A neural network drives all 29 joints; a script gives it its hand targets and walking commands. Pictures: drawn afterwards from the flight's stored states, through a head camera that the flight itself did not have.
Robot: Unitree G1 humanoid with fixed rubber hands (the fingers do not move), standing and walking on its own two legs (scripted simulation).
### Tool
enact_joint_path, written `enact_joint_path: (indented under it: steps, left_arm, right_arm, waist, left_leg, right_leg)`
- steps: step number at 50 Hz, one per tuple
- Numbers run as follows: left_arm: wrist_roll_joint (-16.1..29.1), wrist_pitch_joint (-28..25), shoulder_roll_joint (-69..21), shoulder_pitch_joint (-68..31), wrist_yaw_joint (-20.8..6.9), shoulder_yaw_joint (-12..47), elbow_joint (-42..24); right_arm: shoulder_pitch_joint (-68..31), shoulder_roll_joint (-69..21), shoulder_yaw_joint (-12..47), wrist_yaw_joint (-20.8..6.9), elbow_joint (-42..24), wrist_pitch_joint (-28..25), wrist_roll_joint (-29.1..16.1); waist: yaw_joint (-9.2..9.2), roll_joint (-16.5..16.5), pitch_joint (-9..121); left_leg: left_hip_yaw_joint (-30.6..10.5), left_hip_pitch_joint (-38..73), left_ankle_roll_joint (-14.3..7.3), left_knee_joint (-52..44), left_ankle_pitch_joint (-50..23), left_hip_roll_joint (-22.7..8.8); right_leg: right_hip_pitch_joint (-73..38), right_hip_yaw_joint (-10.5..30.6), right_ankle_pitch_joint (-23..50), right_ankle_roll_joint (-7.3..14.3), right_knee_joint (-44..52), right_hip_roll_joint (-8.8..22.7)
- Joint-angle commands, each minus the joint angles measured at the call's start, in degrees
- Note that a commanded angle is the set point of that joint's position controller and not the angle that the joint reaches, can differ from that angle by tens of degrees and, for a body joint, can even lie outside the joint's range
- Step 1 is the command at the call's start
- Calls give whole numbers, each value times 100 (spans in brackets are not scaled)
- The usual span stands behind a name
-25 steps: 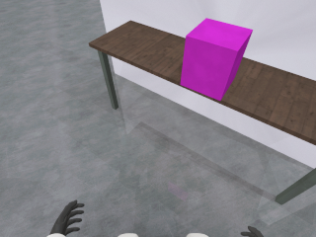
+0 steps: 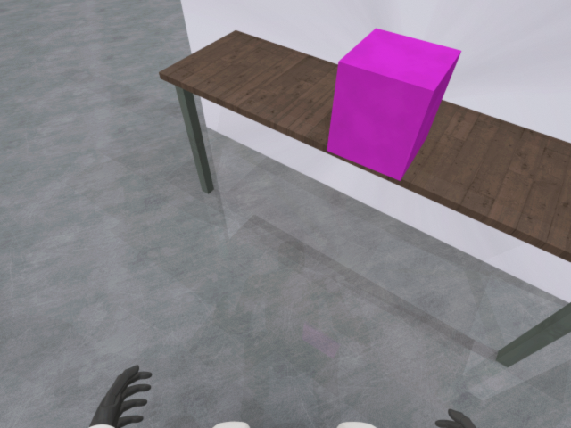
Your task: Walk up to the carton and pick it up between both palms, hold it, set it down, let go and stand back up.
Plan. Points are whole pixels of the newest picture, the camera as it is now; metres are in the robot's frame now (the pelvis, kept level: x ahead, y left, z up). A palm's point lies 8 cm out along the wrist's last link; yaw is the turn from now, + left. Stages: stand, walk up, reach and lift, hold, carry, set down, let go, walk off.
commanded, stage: stand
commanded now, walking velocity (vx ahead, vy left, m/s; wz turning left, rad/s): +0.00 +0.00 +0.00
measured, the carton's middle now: (388, 105) +0.82 -0.24 -0.02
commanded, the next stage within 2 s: walk up in 1.12 s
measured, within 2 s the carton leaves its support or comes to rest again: neither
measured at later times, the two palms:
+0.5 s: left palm out of the picture +0.12 +0.27 -0.09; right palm out of the picture +0.08 -0.25 -0.11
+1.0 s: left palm out of the picture +0.11 +0.27 -0.09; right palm out of the picture +0.06 -0.25 -0.11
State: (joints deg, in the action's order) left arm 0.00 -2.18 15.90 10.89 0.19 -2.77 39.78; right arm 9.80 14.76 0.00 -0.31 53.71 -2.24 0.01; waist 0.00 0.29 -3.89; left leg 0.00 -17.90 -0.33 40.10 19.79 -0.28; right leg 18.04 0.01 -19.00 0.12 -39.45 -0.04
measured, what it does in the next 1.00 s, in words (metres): stands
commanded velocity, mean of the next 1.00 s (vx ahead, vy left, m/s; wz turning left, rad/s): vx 0.00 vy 0.00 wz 0.00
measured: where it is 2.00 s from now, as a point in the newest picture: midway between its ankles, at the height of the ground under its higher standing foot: outside the picture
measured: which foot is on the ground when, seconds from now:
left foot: down 0.00-1.00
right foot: down 0.00-1.00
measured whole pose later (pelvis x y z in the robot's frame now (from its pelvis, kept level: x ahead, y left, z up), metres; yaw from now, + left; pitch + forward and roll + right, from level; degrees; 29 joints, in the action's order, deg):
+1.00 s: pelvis -0.02 +0.01 +0.01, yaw +0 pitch -1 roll -1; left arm 0.0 -2.3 16.0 10.6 0.2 -2.5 44.9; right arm 9.4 14.8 0.0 -0.9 58.2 -2.2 0.0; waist 0.0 0.4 -1.9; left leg 0.0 -17.9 -0.7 33.6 14.7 -0.3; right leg 17.2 0.0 -13.2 0.1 -31.4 0.0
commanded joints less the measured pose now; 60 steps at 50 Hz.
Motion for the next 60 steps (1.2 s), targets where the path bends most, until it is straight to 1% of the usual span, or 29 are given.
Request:
enact_joint_path:
  steps: [1,4,5,9,10,12,14,16,19,21,24,27,28,29,33,34,37,39,42,43,45,46,48,49,53,56,58,59,60]
  left_arm:
    - [-70,-160,1448,-333,97,-226,293]
    - [-48,-172,1405,-338,83,-166,275]
    - [-73,-247,1441,-457,88,-198,246]
    - [-43,-171,1420,-445,77,-232,247]
    - [-35,-165,1435,-492,66,-212,310]
    - [-44,-147,1323,-371,52,-202,328]
    - [-40,-175,1361,-154,29,-172,412]
    - [-108,-168,1397,-365,57,-173,414]
    - [-60,-115,1552,-330,30,-223,391]
    - [-28,-135,1222,-379,-5,-153,382]
    - [-51,-117,1397,-372,13,-195,509]
    - [-65,-160,1378,-239,53,-167,566]
    - [-100,-171,1390,-343,44,-182,577]
    - [-43,-148,1358,-358,22,-176,515]
    - [-65,-124,1443,-416,11,-189,596]
    - [-52,-122,1299,-220,19,-181,628]
    - [-73,-138,1372,-319,-2,-192,649]
    - [-87,-150,1484,-285,4,-188,751]
    - [-106,-160,1269,-239,1,-135,705]
    - [-87,-169,1562,-334,-7,-191,724]
    - [-58,-167,1272,-133,-20,-149,734]
    - [-105,-140,1469,-376,-1,-198,760]
    - [-62,-170,1379,-231,14,-134,768]
    - [-85,-185,1428,-204,-11,-159,819]
    - [-78,-197,1382,-163,-2,-138,841]
    - [-57,-187,1318,-218,3,-98,868]
    - [-74,-184,1366,-161,15,-134,898]
    - [-74,-166,1397,-260,10,-81,885]
    - [-71,-161,1360,-249,2,-84,901]
  right_arm:
    - [-549,1576,-398,19,-280,-108,94]
    - [-521,1594,-388,57,-301,-105,69]
    - [-569,1625,-432,35,-292,-107,103]
    - [-606,1550,-398,6,-266,-87,89]
    - [-672,1449,-369,7,-279,-126,91]
    - [-740,1587,-400,32,-295,-144,122]
    - [-740,1578,-402,18,-277,-107,86]
    - [-604,1469,-392,20,-239,-111,68]
    - [-480,1571,-364,-4,-210,-156,65]
    - [-646,1607,-373,-6,-214,-159,112]
    - [-606,1498,-324,-8,-176,-137,122]
    - [-797,1506,-353,-19,-211,-123,95]
    - [-537,1396,-325,-3,-125,-112,74]
    - [-514,1607,-345,12,-36,-123,87]
    - [-576,1616,-357,-23,-8,-144,110]
    - [-677,1519,-331,-9,-91,-128,144]
    - [-696,1523,-341,-31,41,-139,126]
    - [-657,1550,-328,-41,58,-142,129]
    - [-698,1517,-332,-38,29,-138,112]
    - [-538,1486,-332,-38,79,-130,95]
    - [-544,1519,-327,-36,129,-155,143]
    - [-642,1420,-339,-39,134,-148,103]
    - [-710,1389,-318,-36,117,-159,63]
    - [-481,1430,-309,-46,164,-142,78]
    - [-578,1513,-333,-29,256,-158,106]
    - [-573,1536,-329,-9,200,-171,76]
    - [-640,1515,-343,-41,258,-179,114]
    - [-528,1436,-276,-24,256,-170,97]
    - [-467,1487,-295,-25,296,-172,100]
  waist:
    - [-2,81,511]
    - [-92,269,485]
    - [-128,335,676]
    - [-25,-123,515]
    - [-53,104,693]
    - [41,-235,667]
    - [67,144,733]
    - [-57,93,542]
    - [-26,-223,546]
    - [62,-94,493]
    - [-73,41,588]
    - [24,-77,822]
    - [-146,144,756]
    - [-19,-278,520]
    - [1,68,573]
    - [-14,-326,594]
    - [21,-193,523]
    - [10,72,378]
    - [3,-151,749]
    - [-126,54,702]
    - [25,-110,480]
    - [-112,13,515]
    - [27,-73,785]
    - [-69,145,834]
    - [36,-77,870]
    - [-67,-13,862]
    - [30,-305,934]
    - [-63,32,776]
    - [-101,-13,711]
  left_leg:
    - [-614,173,-368,-1111,-1039,-501]
    - [-697,230,-403,-1175,-857,-516]
    - [-549,391,-331,-966,-1348,-463]
    - [-806,153,-401,-1414,-718,-620]
    - [-818,149,-410,-1462,-741,-669]
    - [-785,130,-452,-1358,-909,-642]
    - [-650,140,-377,-1357,-813,-573]
    - [-653,116,-392,-1366,-590,-533]
    - [-865,49,-424,-1556,-582,-639]
    - [-1033,-78,-484,-1695,-127,-761]
    - [-799,214,-385,-1658,-423,-634]
    - [-694,374,-373,-1449,-1000,-608]
    - [-720,322,-338,-1584,-780,-615]
    - [-781,153,-343,-1715,-704,-656]
    - [-1026,18,-408,-1903,-18,-761]
    - [-862,82,-370,-1939,-75,-673]
    - [-983,-156,-385,-2046,397,-717]
    - [-914,-73,-341,-1991,24,-696]
    - [-715,367,-309,-1790,-369,-601]
    - [-795,300,-279,-1848,-311,-616]
    - [-848,127,-289,-2022,-117,-705]
    - [-781,169,-256,-1941,-322,-644]
    - [-847,200,-314,-1951,-619,-720]
    - [-752,345,-270,-1777,-681,-619]
    - [-761,374,-279,-1912,-1007,-693]
    - [-685,575,-271,-1803,-1211,-679]
    - [-808,421,-284,-1961,-1062,-725]
    - [-821,365,-272,-2022,-776,-719]
    - [-802,379,-253,-2094,-695,-703]
  right_leg:
    - [-342,826,898,421,1117,618]
    - [-308,836,901,387,1309,627]
    - [-347,864,1416,428,1156,706]
    - [-295,639,539,374,1173,551]
    - [-496,575,627,372,1193,523]
    - [-520,569,923,349,1162,514]
    - [-593,575,893,347,1187,552]
    - [-378,743,749,394,1261,655]
    - [-461,541,480,367,1189,491]
    - [-496,563,307,330,1238,465]
    - [-445,696,654,358,1365,581]
    - [-678,685,975,323,1346,639]
    - [-568,682,801,348,1427,641]
    - [-514,600,690,293,1371,575]
    - [-645,606,350,317,1421,532]
    - [-584,677,406,313,1462,568]
    - [-688,563,464,283,1396,507]
    - [-480,678,341,298,1518,609]
    - [-515,728,371,301,1703,645]
    - [-498,683,351,301,1663,640]
    - [-520,592,201,259,1645,581]
    - [-416,625,433,277,1668,568]
    - [-718,633,509,263,1624,640]
    - [-674,671,642,282,1705,635]
    - [-758,666,915,249,1595,699]
    - [-658,651,1056,263,1638,662]
    - [-795,584,961,245,1594,625]
    - [-724,557,723,249,1711,625]
    - [-707,586,673,256,1638,620]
